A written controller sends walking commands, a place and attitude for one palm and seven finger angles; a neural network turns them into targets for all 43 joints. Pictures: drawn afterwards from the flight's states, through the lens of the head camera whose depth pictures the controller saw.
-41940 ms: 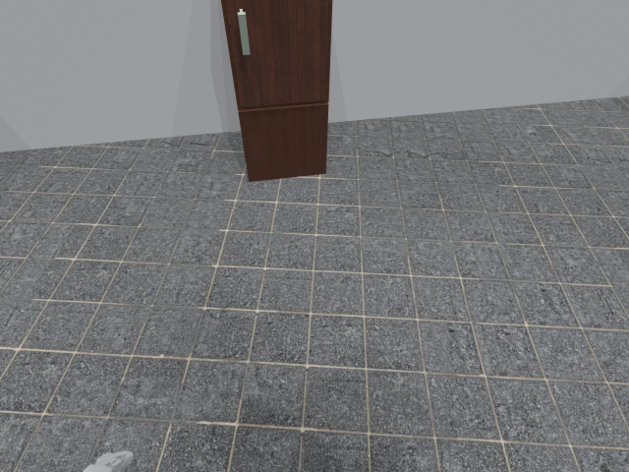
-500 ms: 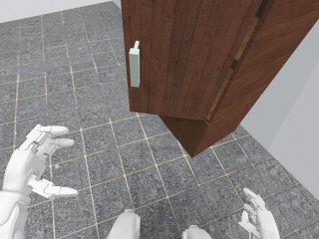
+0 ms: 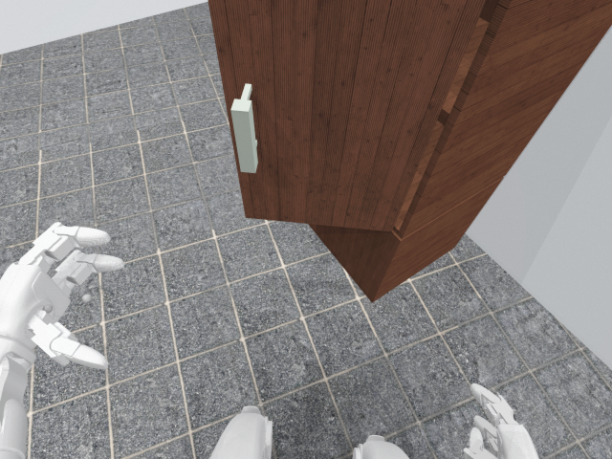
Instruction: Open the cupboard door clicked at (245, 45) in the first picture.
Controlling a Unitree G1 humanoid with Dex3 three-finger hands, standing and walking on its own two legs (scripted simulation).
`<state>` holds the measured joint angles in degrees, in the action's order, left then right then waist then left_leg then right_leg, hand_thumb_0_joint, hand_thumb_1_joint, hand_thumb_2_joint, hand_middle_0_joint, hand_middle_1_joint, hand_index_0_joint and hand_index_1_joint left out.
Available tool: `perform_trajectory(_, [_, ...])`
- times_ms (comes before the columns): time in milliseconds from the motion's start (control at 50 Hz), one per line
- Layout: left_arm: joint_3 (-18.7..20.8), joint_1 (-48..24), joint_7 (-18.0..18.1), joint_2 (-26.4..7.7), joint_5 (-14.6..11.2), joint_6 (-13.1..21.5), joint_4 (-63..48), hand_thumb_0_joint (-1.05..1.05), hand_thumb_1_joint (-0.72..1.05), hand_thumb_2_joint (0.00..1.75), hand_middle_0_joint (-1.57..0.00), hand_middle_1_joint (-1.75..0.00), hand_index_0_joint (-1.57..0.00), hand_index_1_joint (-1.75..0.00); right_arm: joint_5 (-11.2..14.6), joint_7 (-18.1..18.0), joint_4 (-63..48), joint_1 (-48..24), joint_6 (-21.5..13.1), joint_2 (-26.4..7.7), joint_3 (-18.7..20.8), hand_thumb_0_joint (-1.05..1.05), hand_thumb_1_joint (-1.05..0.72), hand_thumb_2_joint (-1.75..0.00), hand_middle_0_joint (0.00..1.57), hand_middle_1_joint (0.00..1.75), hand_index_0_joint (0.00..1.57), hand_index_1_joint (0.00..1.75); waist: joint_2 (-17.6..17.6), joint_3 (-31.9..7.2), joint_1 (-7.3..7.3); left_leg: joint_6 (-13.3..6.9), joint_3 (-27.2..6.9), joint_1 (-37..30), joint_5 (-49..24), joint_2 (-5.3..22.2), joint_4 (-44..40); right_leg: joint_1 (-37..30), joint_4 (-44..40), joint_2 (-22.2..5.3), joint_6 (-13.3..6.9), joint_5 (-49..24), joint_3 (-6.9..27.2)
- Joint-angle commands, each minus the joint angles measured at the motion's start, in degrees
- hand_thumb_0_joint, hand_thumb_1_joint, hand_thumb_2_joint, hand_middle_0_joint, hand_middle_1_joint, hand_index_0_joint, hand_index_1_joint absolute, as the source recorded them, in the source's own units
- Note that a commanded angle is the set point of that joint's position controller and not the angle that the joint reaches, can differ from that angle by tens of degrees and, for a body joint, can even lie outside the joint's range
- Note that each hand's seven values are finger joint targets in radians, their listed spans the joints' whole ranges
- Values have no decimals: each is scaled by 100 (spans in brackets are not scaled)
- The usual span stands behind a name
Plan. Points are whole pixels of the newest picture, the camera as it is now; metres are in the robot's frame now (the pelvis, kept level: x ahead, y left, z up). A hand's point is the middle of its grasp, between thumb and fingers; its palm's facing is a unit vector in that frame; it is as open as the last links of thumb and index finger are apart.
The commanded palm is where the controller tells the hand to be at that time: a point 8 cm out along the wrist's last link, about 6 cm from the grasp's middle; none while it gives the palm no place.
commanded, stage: raise the hand with hooked fingers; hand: left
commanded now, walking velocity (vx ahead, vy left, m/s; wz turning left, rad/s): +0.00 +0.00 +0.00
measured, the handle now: (248, 129) +0.61 +0.14 +0.04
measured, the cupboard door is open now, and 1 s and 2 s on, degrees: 51 51 51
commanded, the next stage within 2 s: move the hooked fingers beside the handle in 0.40 s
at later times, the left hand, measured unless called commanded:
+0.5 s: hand (105, 307) +0.27 +0.26 +0.05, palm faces -0.03 -1.00 -0.03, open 14.0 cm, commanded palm +0.26 +0.30 +0.06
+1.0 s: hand (140, 245) +0.36 +0.24 +0.05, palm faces -0.03 -1.00 -0.01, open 14.0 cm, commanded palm +0.35 +0.29 +0.05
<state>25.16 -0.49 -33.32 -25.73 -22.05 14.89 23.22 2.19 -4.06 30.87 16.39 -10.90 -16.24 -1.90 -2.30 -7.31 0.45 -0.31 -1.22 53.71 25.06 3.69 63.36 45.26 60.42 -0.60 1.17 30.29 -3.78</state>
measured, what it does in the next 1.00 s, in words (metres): stands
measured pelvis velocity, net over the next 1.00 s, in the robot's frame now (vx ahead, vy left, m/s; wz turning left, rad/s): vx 0.00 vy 0.00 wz -0.02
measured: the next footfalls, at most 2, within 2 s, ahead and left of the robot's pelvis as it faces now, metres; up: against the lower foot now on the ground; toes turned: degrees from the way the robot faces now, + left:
none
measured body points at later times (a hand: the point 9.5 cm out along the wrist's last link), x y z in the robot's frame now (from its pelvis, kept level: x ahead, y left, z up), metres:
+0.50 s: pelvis -0.01 -0.01 -0.01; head +0.06 -0.01 +0.44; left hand +0.27 +0.31 +0.06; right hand +0.15 -0.27 -0.09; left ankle +0.05 +0.11 -0.66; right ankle -0.01 -0.14 -0.66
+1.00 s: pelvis +0.00 +0.00 -0.01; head +0.08 +0.01 +0.44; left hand +0.36 +0.30 +0.06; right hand +0.12 -0.26 -0.10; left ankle +0.05 +0.11 -0.66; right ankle -0.01 -0.14 -0.66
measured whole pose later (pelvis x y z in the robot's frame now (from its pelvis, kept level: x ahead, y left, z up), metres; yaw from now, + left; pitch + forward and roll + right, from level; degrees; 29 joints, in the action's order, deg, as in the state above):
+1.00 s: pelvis +0.00 +0.00 -0.01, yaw -1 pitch +17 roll -3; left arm 22.8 -16.4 -26.2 -23.8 -16.7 17.7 35.1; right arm 1.8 -3.5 32.3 17.6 -6.9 -15.5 -1.9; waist -1.6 -7.5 2.5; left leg -0.2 -0.1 56.0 25.2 4.1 64.2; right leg 48.6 62.4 -0.3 1.1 30.5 -2.3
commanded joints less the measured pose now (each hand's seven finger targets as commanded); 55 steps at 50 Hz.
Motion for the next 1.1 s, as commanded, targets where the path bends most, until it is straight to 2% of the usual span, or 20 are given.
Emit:
perform_trajectory(0, [519,-711,-90,-1247,-194,566,-1164,0,-50,30,-30,-120,-30,-120,8,-32,-778,12,-359,-867,468,0,-90,-90,20,30,20,30,-177,-1699,-11,-124,-67,-1841,-1475,-273,-769,-123,-756,341,-258,-1520,52])
perform_trajectory(40, [690,-787,-3,-1424,-203,726,-1238,0,-50,30,-30,-120,-30,-120,-24,-11,-761,6,-377,-865,470,0,-90,-90,20,30,20,30,-190,-1677,-63,-117,-56,-1741,-1477,-273,-703,-169,-686,358,-294,-1488,73])
perform_trajectory(100, [720,-717,104,-1381,-173,828,-1218,0,-50,30,-30,-120,-30,-120,-5,2,-750,-5,-325,-832,466,0,-90,-90,20,30,20,30,-315,-1643,-53,-113,-20,-1729,-1338,-269,-749,-135,-707,325,-257,-1364,111])
perform_trajectory(120, [702,-693,127,-1361,-159,824,-1209,0,-50,30,-30,-120,-30,-120,10,3,-761,-13,-307,-827,471,0,-90,-90,20,30,20,30,-434,-1609,-52,-112,2,-1734,-1196,-273,-784,-84,-748,315,-249,-1208,125])
perform_trajectory(220, [630,-649,100,-1359,-150,727,-1299,0,-50,30,-30,-120,-30,-120,29,-17,-812,-43,-265,-806,460,0,-90,-90,20,30,20,30,-449,-1607,-30,-142,44,-1697,-1182,-278,-783,-242,-847,295,-221,-1284,222])
perform_trajectory(260, [617,-694,57,-1363,-176,694,-1206,0,-50,30,-30,-120,-30,-120,25,-32,-803,-28,-250,-829,450,0,-90,-90,20,30,20,30,-205,-1544,20,-154,48,-1553,-1143,-266,-722,-268,-873,309,-205,-1271,277])
perform_trajectory(340, [525,-879,25,-1254,-227,706,-994,0,-50,30,-30,-120,-30,-120,35,-63,-780,-25,-248,-824,429,0,-90,-90,20,30,20,30,-96,-1301,64,-148,33,-1348,-907,-262,-666,-170,-921,310,-222,-929,338])
perform_trajectory(480, [553,-953,-25,-1357,-173,808,-1049,0,-50,30,-30,-120,-30,-120,30,-74,-787,-65,-263,-815,418,0,-90,-90,20,30,20,30,-168,-1582,8,-158,34,-1466,-972,-265,-667,-238,-861,290,-213,-1011,351])
perform_trajectory(520, [356,-1472,20,-1251,-103,826,-1080,0,-50,30,-30,-120,-30,-120,30,-104,-731,-88,-273,-802,401,0,-90,-90,20,30,20,30,-389,-1482,117,-152,8,-1549,-843,-252,-674,28,-819,299,-215,-895,287])
perform_trajectory(560, [341,-2035,72,-1304,-63,826,-865,0,-50,30,-30,-120,-30,-120,25,-149,-605,-36,-277,-839,387,0,-90,-90,20,30,20,30,-278,-1348,221,-143,-44,-1468,-608,-220,-644,257,-810,315,-218,-631,282])
perform_trajectory(580, [172,-2268,99,-1152,-36,831,-778,0,-50,30,-30,-120,-30,-120,34,-164,-570,-46,-284,-832,376,0,-90,-90,20,30,20,30,-347,-1251,277,-137,-81,-1493,-420,-222,-694,399,-815,308,-224,-457,241])
perform_trajectory(640, [127,-2614,164,-1214,69,764,-572,0,-50,30,-30,-120,-30,-120,26,-207,-514,27,-290,-877,384,0,-90,-90,20,30,20,30,-331,-1455,244,-140,-139,-1620,-436,-213,-716,405,-736,311,-265,-507,183])
perform_trajectory(720, [59,-2575,286,-1221,264,616,-537,0,-50,30,-30,-120,-30,-120,16,-152,-530,56,-205,-859,403,0,-90,-90,20,30,20,30,-604,-1894,110,-103,-149,-1979,-858,-210,-819,269,-682,262,-276,-887,110])
perform_trajectory(760, [182,-2447,389,-1284,282,570,-524,0,-50,30,-30,-120,-30,-120,-2,-97,-555,83,-153,-852,410,0,-90,-90,20,30,20,30,-481,-2083,34,-89,-174,-2113,-1138,-194,-833,181,-635,286,-280,-1111,60])
perform_trajectory(800, [316,-2428,536,-1361,306,544,-375,0,-50,30,-30,-120,-30,-120,-8,-69,-557,93,-58,-846,413,0,-90,-90,20,30,20,30,-372,-1979,19,-81,-151,-1977,-1171,-194,-859,122,-641,281,-268,-1177,52])
perform_trajectory(820, [264,-2492,599,-1242,286,534,-291,0,-50,30,-30,-120,-30,-120,-9,-52,-558,91,-14,-824,410,0,-90,-90,20,30,20,30,-202,-1888,62,-96,-121,-1882,-1120,-205,-858,96,-678,285,-243,-1181,52])
perform_trajectory(840, [397,-2472,650,-1364,282,552,-148,0,-50,30,-30,-120,-30,-120,-13,-45,-550,129,12,-836,408,0,-90,-90,20,30,20,30,-176,-1800,27,-96,-112,-1780,-1139,-200,-837,59,-656,313,-266,-1196,58])
perform_trajectory(920, [203,-2985,749,-1231,452,654,111,0,-50,30,-30,-120,-30,-120,-23,-1,-472,246,162,-844,429,0,-90,-90,20,30,20,30,-240,-1739,184,-83,-93,-1790,-1154,-185,-812,230,-635,304,-246,-1251,50])
perform_trajectory(1020, [-129,-3874,638,-1070,555,874,316,0,-50,30,-30,-120,-30,-120,-33,-10,-304,373,239,-868,456,0,-90,-90,20,30,20,30,-337,-1946,377,-103,-130,-1969,-1193,-171,-681,469,-606,310,-250,-1247,90])
perform_trajectory(1080, [2,-4292,576,-1296,585,933,710,0,-50,30,-30,-120,-30,-120,-40,-38,-160,453,302,-903,456,0,-90,-90,20,30,20,30,-388,-2061,389,-95,-167,-1998,-1270,-161,-607,550,-557,307,-274,-1277,96])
